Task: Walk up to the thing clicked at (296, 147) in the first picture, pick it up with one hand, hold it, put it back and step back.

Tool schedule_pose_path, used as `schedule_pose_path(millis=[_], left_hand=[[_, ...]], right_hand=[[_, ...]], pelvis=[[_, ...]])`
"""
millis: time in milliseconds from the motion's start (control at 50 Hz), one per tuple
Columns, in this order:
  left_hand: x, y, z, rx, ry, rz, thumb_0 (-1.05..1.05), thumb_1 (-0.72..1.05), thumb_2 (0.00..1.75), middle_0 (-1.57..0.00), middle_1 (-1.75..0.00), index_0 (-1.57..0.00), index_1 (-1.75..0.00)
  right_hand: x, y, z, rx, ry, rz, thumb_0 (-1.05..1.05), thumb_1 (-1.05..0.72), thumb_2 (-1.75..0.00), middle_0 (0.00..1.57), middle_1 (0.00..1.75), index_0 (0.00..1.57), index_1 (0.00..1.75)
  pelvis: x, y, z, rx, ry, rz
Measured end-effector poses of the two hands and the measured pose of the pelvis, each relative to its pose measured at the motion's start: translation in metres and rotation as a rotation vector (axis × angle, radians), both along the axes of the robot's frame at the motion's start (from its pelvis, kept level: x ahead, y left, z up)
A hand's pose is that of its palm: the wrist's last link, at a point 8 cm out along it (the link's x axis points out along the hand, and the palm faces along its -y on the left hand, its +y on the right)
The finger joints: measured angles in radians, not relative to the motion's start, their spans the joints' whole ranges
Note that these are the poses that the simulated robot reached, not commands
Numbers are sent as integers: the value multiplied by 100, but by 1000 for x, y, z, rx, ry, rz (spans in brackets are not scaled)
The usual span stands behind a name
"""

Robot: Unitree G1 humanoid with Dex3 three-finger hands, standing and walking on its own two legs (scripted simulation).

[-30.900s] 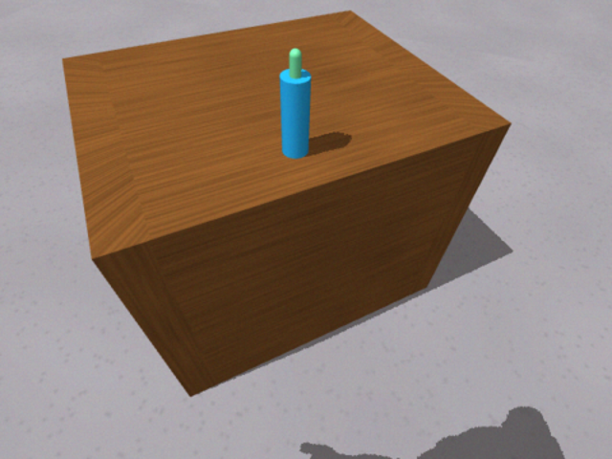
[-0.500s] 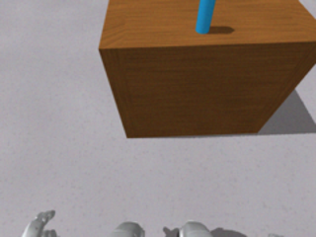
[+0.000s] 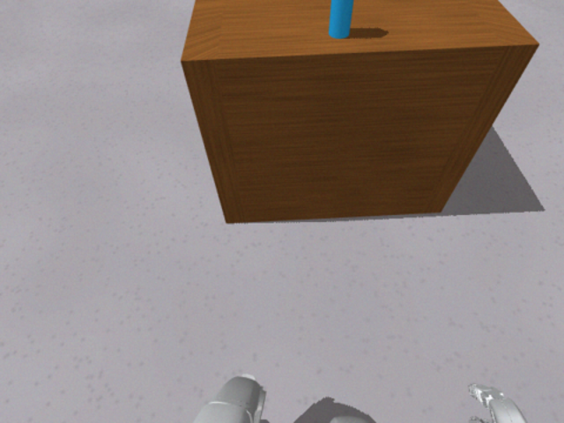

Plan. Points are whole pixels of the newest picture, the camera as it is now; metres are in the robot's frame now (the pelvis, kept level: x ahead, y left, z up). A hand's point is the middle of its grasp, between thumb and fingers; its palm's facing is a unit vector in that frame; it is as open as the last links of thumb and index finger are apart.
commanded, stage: step back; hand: right
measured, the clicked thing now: out of the picture +1.05 -0.11 +0.10
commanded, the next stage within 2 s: stand in 1.08 s
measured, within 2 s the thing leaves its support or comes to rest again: neither
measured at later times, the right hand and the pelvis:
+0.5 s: hand out of the picture +0.03 -0.25 -0.15, palm faces -0.08 +0.94 -0.34, open 7.4 cm; pelvis -0.05 +0.00 +0.00, yaw +4 degrees
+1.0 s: hand out of the picture +0.12 -0.20 -0.14, palm faces -0.08 +0.94 -0.32, open 7.4 cm; pelvis +0.00 +0.04 +0.01, yaw +2 degrees
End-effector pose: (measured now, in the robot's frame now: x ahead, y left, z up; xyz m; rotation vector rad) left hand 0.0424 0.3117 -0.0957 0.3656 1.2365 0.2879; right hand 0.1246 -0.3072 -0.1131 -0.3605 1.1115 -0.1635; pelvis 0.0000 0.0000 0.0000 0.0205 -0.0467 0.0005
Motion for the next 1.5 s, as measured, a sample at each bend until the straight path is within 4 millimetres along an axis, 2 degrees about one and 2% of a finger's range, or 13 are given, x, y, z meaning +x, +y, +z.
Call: schedule_pose_path(millis=[120, 200, 280, 360, 440, 560, 680, 840, 960, 1100, 1180, 1280, 1500], left_hand=[[-38, 12, 8, 29, -53, 40, 1, 90, 89, -21, -30, -21, -30], [-59, 28, 2, 27, -74, 66, 1, 90, 89, -21, -30, -21, -30], [-77, 34, -2, 0, -24, 75, 1, 90, 89, -21, -30, -20, -30], [-81, 31, -3, -27, -9, 61, 1, 90, 89, -20, -30, -20, -30], [-78, 21, -6, -32, -8, 45, 1, 90, 89, -20, -30, -20, -30], [-72, 4, -4, -43, -56, 58, 1, 90, 89, -20, -30, -20, -30], [-63, 14, -5, -51, -48, 67, 1, 90, 89, -21, -30, -21, -30], [-28, 34, -18, -64, -16, 43, 1, 90, 89, -20, -30, -20, -30], [2, 35, -13, -66, -40, 24, 1, 90, 89, -20, -30, -20, -30], [33, 33, -4, -61, -88, 0, 1, 90, 89, -20, -30, -20, -30], [41, 29, 0, -71, -97, -11, 1, 90, 89, -20, -30, -20, -30], [41, 23, 1, -85, -90, -21, 1, 90, 89, -20, -30, -20, -30], [14, 18, -1, -95, -33, -5, 1, 90, 89, -20, -30, -20, -30]], right_hand=[[-55, -1, -10, -8, 98, 38, 1, -91, -90, 20, 30, 20, 30], [-83, 8, -13, -13, 147, 47, 1, -91, -90, 20, 30, 20, 30], [-106, 20, -4, 1, 131, 23, 1, -91, -90, 20, 30, 20, 30], [-115, 24, 4, 10, 112, 14, 1, -90, -90, 20, 30, 20, 30], [-111, 16, 1, 19, 92, 0, 1, -90, -90, 20, 30, 20, 30], [-90, 10, -1, 10, 90, 19, 1, -91, -90, 20, 30, 20, 30], [-68, 17, 2, -8, 90, 46, 1, -91, -90, 20, 30, 20, 30], [-44, 45, 4, -1, 65, 26, 1, -91, -90, 20, 30, 20, 30], [-16, 60, 6, 34, 32, 22, 1, -91, -90, 20, 30, 20, 30], [6, 64, 10, 46, -8, 10, 1, -91, -90, 20, 30, 20, 30], [6, 62, 15, 47, -18, 3, 1, -91, -90, 20, 30, 20, 30], [-4, 56, 18, 43, -2, -9, 1, -91, -90, 20, 30, 20, 30], [-43, 45, 15, 34, 77, -35, 1, -91, -90, 20, 30, 20, 30]], pelvis=[[-29, 2, -1, 1, 1, 58], [-45, 11, -6, 1, -3, 96], [-53, 17, 0, 5, -8, 85], [-56, 14, 5, -4, -4, 75], [-54, 7, 3, -14, -4, 55], [-48, 4, 4, -29, -6, 65], [-36, 17, 5, -22, 4, 81], [-17, 33, 2, -15, 13, 55], [-4, 35, 7, -26, 19, 46], [0, 37, 10, -23, 16, 37], [0, 37, 14, -20, 7, 41], [-3, 36, 18, -18, -1, 41], [-12, 32, 22, -19, -7, 44]])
